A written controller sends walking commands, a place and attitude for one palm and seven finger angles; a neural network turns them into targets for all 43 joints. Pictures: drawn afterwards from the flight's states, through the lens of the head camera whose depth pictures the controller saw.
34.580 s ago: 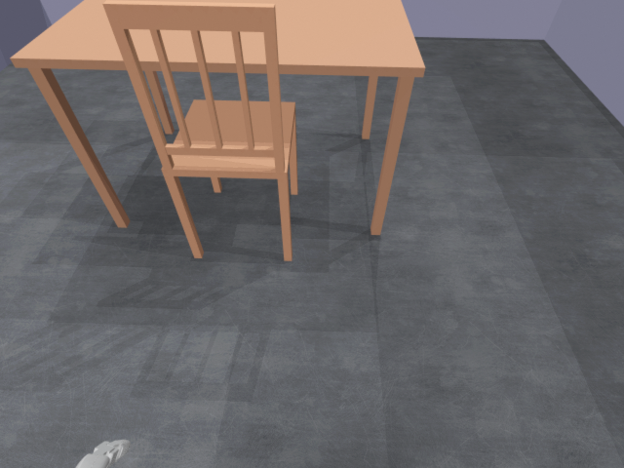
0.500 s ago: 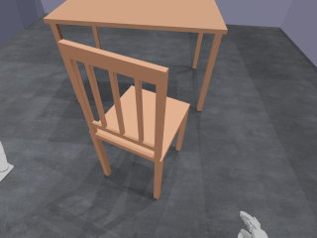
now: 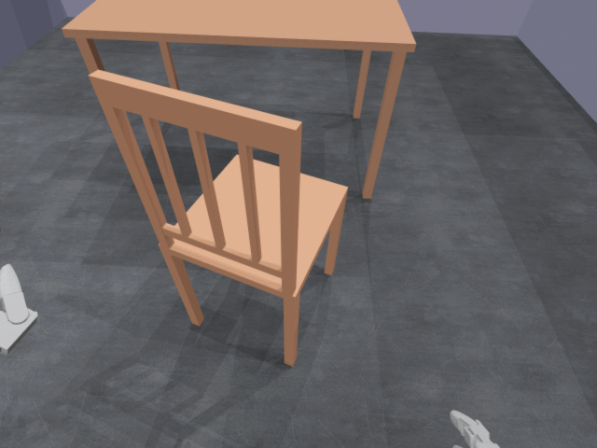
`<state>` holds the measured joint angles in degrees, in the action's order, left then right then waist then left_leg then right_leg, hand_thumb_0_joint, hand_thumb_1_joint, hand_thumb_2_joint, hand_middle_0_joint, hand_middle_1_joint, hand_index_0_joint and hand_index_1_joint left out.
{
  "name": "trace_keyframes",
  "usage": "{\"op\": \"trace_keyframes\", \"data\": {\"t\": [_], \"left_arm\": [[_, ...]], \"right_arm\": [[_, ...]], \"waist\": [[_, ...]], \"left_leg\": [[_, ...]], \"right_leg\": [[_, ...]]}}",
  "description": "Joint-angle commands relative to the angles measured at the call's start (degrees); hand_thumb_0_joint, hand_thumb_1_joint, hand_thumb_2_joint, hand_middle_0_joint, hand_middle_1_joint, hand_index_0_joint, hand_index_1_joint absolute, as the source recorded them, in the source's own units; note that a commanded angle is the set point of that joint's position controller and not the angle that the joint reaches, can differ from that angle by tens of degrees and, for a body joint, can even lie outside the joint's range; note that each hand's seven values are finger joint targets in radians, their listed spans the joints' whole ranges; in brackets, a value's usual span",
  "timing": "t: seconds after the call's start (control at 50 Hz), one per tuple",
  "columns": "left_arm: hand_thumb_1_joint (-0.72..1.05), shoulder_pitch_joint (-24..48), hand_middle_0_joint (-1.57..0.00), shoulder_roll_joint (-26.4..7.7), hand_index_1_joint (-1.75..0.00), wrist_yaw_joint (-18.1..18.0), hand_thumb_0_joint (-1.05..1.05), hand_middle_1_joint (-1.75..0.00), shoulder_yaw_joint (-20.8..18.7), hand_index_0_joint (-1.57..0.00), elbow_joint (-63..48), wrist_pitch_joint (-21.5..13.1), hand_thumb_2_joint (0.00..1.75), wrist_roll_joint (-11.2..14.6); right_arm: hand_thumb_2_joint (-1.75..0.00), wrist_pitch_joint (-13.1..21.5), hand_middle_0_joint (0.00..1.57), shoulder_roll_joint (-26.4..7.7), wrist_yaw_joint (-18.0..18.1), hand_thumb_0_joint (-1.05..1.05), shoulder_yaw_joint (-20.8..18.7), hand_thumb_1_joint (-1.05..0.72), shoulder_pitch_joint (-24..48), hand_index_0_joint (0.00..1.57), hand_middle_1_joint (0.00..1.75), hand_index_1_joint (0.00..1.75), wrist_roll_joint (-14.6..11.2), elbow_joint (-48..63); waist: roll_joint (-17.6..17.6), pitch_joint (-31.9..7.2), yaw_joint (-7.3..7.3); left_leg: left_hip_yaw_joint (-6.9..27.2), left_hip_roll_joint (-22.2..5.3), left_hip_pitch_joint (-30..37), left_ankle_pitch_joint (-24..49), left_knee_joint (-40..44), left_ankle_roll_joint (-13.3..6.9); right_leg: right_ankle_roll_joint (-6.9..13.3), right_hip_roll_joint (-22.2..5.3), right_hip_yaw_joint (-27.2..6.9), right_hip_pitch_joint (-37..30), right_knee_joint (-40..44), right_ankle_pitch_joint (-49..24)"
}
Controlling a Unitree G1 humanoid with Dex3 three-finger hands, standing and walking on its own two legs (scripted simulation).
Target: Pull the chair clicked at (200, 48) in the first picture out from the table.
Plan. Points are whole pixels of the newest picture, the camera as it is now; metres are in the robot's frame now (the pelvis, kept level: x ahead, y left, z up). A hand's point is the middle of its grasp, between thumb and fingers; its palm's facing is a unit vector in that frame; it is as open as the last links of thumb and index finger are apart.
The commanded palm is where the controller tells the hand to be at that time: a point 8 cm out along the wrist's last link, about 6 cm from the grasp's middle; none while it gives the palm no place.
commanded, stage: stop stepping back and stand still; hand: left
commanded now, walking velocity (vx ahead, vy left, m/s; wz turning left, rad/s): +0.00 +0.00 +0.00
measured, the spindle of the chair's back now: (209, 196) +0.58 +0.22 -0.05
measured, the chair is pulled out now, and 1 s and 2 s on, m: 0.63 0.63 0.63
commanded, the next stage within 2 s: let the arm hang, fingers relaxed in 0.40 s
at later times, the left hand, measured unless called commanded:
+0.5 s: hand (37, 302) +0.22 +0.28 +0.15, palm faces +0.38 -0.78 -0.49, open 7.4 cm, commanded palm none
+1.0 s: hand out of the picture -0.01 +0.22 -0.17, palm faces +0.03 -0.97 -0.24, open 7.1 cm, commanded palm none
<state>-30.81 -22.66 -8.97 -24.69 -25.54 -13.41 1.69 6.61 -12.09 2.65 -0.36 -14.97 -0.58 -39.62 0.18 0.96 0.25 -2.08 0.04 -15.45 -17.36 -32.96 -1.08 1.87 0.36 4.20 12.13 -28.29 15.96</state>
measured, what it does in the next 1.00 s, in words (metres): stands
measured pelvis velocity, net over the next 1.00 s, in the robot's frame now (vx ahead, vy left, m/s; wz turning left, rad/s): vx -0.01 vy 0.02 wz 0.02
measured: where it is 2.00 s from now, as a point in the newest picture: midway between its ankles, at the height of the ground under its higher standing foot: outside the picture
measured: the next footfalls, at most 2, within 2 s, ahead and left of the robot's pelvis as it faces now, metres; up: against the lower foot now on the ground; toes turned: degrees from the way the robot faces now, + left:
none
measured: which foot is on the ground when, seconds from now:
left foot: down 0.00-1.00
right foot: down 0.00-1.00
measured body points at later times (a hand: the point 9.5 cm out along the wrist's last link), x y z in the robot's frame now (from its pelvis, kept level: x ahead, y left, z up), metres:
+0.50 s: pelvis +0.02 +0.02 +0.01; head +0.04 +0.02 +0.45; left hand +0.20 +0.32 +0.18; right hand +0.19 -0.21 -0.08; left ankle +0.01 +0.11 -0.74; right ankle -0.01 -0.10 -0.74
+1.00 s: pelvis -0.01 +0.02 +0.00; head +0.02 +0.02 +0.45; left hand -0.01 +0.27 -0.15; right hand -0.01 -0.21 -0.15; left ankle +0.01 +0.11 -0.74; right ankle -0.01 -0.10 -0.74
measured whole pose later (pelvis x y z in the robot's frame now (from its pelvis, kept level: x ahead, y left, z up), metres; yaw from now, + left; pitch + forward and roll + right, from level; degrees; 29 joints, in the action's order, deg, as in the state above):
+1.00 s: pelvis -0.01 +0.02 +0.00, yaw +1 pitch -1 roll -1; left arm -18.8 -11.8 -1.2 -0.6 57.1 1.6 -0.9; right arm -1.4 -9.9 0.5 -0.2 -19.6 1.1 -57.2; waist -0.6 4.2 0.2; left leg -1.6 1.9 -12.0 -12.3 -25.6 -3.0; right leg 0.0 -1.4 4.6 9.4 -24.3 13.5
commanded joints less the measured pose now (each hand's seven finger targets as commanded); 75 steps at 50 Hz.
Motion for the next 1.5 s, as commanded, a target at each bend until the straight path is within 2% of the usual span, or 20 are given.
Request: {"op": "trace_keyframes", "data": {"t": [0.0,0.04,0.1,0.18,0.24,0.38,0.46,0.48,0.5,0.54,0.6,0.64,0.68,0.72,0.78,0.82,0.9,1.1,1.32,1.48], "left_arm": [[0.9,0.32,-0.2,-10.65,-0.3,-1.04,0.0,-0.3,-5.6,-0.2,-11.8,-2.83,0.9,0.5],[0.9,-0.03,-0.2,-11.51,-0.3,-0.87,0.0,-0.3,-5.93,-0.2,-14.04,-2.71,0.9,0.31],[0.9,1.01,-0.2,-13.57,-0.3,-1.21,0.0,-0.3,-7.33,-0.2,-18.28,-2.98,0.9,-0.06],[0.9,-3.59,-0.2,-13.01,-0.3,-1.37,0.0,-0.3,-8.2,-0.2,-17.17,-2.86,0.9,0.57],[0.9,-4.93,-0.2,-12.07,-0.3,-1.09,0.0,-0.3,-8.16,-0.2,-14.77,-2.46,0.9,1.12],[0.9,-2.75,-0.2,-10.26,-0.3,-0.62,0.0,-0.3,-5.63,-0.2,-10.94,-1.25,0.9,1.59],[0.9,-0.77,-0.2,-10.66,-0.3,-0.91,0.0,-0.3,-4.98,-0.2,-13.33,-1.06,0.9,1.29],[0.9,3.21,-0.2,0.93,-0.3,6.62,0.0,-0.3,18.28,-0.2,30.44,8.09,0.9,-4.4],[0.9,1.8,-0.2,5.22,-0.3,7.84,0.0,-0.3,18.11,-0.2,33.19,12.34,0.9,-4.26],[0.9,3.63,-0.2,6.51,-0.3,8.12,0.0,-0.3,19.56,-0.2,35.53,13.69,0.9,-3.79],[0.9,9.49,-0.2,3.9,-0.3,8.17,0.0,-0.3,20.1,-0.2,44.26,13.44,0.9,-3.93],[0.9,11.69,-0.2,3.01,-0.3,7.96,0.0,-0.3,20.58,-0.2,50.81,13.58,0.9,-3.76],[0.9,12.18,-0.2,2.95,-0.3,7.76,0.0,-0.3,21.39,-0.2,57.18,13.68,0.9,-3.34],[0.9,12.18,-0.2,3.03,-0.3,7.62,0.0,-0.3,22.28,-0.2,63.41,13.72,0.9,-2.92],[0.9,10.4,-0.2,4.73,-0.3,7.38,0.0,-0.3,22.41,-0.2,70.75,13.46,0.9,-2.67],[0.9,10.45,-0.2,5.47,-0.3,7.31,0.0,-0.3,22.46,-0.2,73.27,13.56,0.9,-2.6],[0.9,10.6,-0.2,5.91,-0.3,7.49,0.0,-0.3,23.23,-0.2,78.1,13.46,0.9,-2.39],[0.9,8.55,-0.2,7.58,-0.3,6.96,0.0,-0.3,24.3,-0.2,84.33,13.18,0.9,-2.29],[0.9,7.08,-0.2,9.46,-0.3,6.56,0.0,-0.3,24.39,-0.2,86.46,12.92,0.9,-2.28],[0.9,7.4,-0.2,10.7,-0.3,6.49,0.0,-0.3,24.27,-0.2,87.29,12.69,0.9,-2.17]], "right_arm": [[-0.9,3.57,0.2,-6.41,1.61,0.0,-2.48,-0.9,7.29,0.2,0.3,0.3,-0.13,11.03],[-0.9,3.38,0.2,-6.91,1.58,0.0,-2.84,-0.9,7.84,0.2,0.3,0.3,-0.56,11.94],[-0.9,3.72,0.2,-6.36,1.7,0.0,-2.36,-0.9,8.28,0.2,0.3,0.3,-0.36,12.16],[-0.9,3.47,0.2,-6.02,1.44,0.0,-2.48,-0.9,6.89,0.2,0.3,0.3,-0.46,12.55],[-0.9,2.66,0.2,-6.12,1.35,0.0,-2.54,-0.9,6.42,0.2,0.3,0.3,-0.52,12.79],[-0.9,1.44,0.2,-6.53,1.6,0.0,-2.4,-0.9,7.08,0.2,0.3,0.3,-0.68,12.93],[-0.9,1.45,0.2,-6.32,1.89,0.0,-2.19,-0.9,7.59,0.2,0.3,0.3,-0.43,13.1],[-0.9,3.34,0.2,-13.04,-3.32,0.0,-4.39,-0.9,7.87,0.2,0.3,0.3,-0.37,1.67],[-0.9,0.35,0.2,-7.38,-3.18,0.0,-4.01,-0.9,2.27,0.2,0.3,0.3,0.33,0.06],[-0.9,-1.58,0.2,-7.07,-2.96,0.0,-3.22,-0.9,1.74,0.2,0.3,0.3,1.01,0.81],[-0.9,-3.69,0.2,-6.73,-2.99,0.0,-2.18,-0.9,2.53,0.2,0.3,0.3,1.97,1.1],[-0.9,-4.63,0.2,-7.37,-2.77,0.0,-2.02,-0.9,2.27,0.2,0.3,0.3,2.31,-0.49],[-0.9,-5.06,0.2,-7.21,-2.6,0.0,-1.41,-0.9,2.28,0.2,0.3,0.3,2.27,-2.84],[-0.9,-5.17,0.2,-6.76,-2.44,0.0,-0.8,-0.9,2.26,0.2,0.3,0.3,2.15,-5.56],[-0.9,-5.41,0.2,-4.94,-1.94,0.0,-0.55,-0.9,0.29,0.2,0.3,0.3,2.0,-9.04],[-0.9,-5.9,0.2,-4.28,-1.74,0.0,-0.73,-0.9,-1.52,0.2,0.3,0.3,2.0,-10.53],[-0.9,-6.4,0.2,-4.07,-1.67,0.0,-1.07,-0.9,-4.48,0.2,0.3,0.3,1.7,-13.1],[-0.9,-6.5,0.2,-2.63,-1.44,0.0,-0.97,-0.9,-8.27,0.2,0.3,0.3,1.47,-18.08],[-0.9,-6.06,0.2,-0.16,-1.07,0.0,-0.54,-0.9,-8.84,0.2,0.3,0.3,1.51,-21.04],[-0.9,-5.73,0.2,0.87,-0.7,0.0,-0.43,-0.9,-9.24,0.2,0.3,0.3,1.48,-22.09]], "waist": [[-3.66,-5.06,0.16],[-3.97,-5.67,-0.46],[-8.01,-4.31,-0.34],[-7.52,-8.44,-0.07],[-5.25,-8.56,0.35],[-1.73,-6.94,0.6],[-2.03,-7.29,0.3],[-0.89,-1.05,2.82],[2.88,-6.36,1.69],[1.67,-6.91,1.15],[9.18,-3.34,0.41],[8.73,-3.41,0.28],[3.34,-4.02,-0.18],[-5.61,-2.83,-0.7],[-11.03,-2.63,-0.69],[-11.82,-1.61,-0.54],[-4.27,1.78,-0.3],[3.07,4.96,0.03],[-1.23,5.2,0.07],[-2.04,4.98,0.11]], "left_leg": [[7.08,-7.07,6.18,14.73,13.69,-1.87],[9.02,-9.27,6.04,17.42,12.17,-2.69],[8.4,-8.22,3.24,17.48,12.32,-1.91],[6.26,-7.26,6.98,24.91,9.96,-0.81],[5.88,-7.11,6.95,27.03,9.77,-0.16],[5.67,-7.04,6.54,23.37,10.83,-0.19],[5.51,-6.73,7.19,21.07,11.29,-0.4],[5.74,-5.88,1.79,28.6,1.83,-0.97],[4.58,-5.81,4.63,30.64,2.47,-0.51],[7.21,-7.11,2.04,19.04,3.83,-1.69],[8.98,-5.51,-1.63,13.88,5.2,-2.28],[9.16,-4.54,0.3,15.32,5.92,-2.1],[9.11,-4.77,2.22,17.71,7.98,-2.0],[9.03,-4.94,2.37,18.3,10.18,-2.06],[8.01,-4.61,3.26,13.43,11.8,-1.86],[8.5,-4.97,2.61,8.71,13.14,-2.14],[9.52,-5.48,1.03,1.78,15.42,-2.43],[8.25,-5.1,1.89,0.8,15.26,-2.72],[7.26,-5.08,3.17,4.97,14.88,-2.52],[6.6,-5.17,4.49,9.67,14.14,-2.29]], "right_leg": [[-0.51,-6.47,-7.0,-2.08,2.76,-10.15],[-1.69,-4.51,-6.27,-2.33,3.27,-8.88],[-1.28,-4.7,-5.81,-5.04,3.86,-12.73],[-0.73,-4.88,-5.87,-7.3,3.46,-20.17],[-0.78,-4.74,-5.42,-7.8,3.57,-22.21],[-1.14,-5.12,-6.37,-6.97,5.42,-21.96],[-1.08,-5.44,-6.94,-7.05,6.2,-21.13],[-0.57,-7.95,-2.35,1.69,-2.57,-27.61],[-0.15,-7.46,-4.81,1.37,-0.12,-23.07],[-0.25,-7.4,-4.29,2.42,-0.21,-12.42],[0.93,-7.71,-6.38,0.89,1.36,-10.37],[1.87,-8.35,-7.45,0.09,2.17,-11.4],[1.11,-7.47,-7.07,-1.88,2.69,-11.13],[0.44,-6.44,-6.41,-3.19,3.44,-9.17],[0.69,-6.13,-5.85,-4.57,5.73,-7.21],[0.81,-5.73,-4.7,-4.82,6.82,-5.49],[1.07,-5.67,-4.08,-3.52,8.14,-2.77],[1.19,-6.33,-5.89,0.27,9.8,0.16],[1.07,-6.28,-6.55,0.69,9.09,-3.27],[1.07,-6.45,-6.46,-0.14,8.93,-6.46]]}}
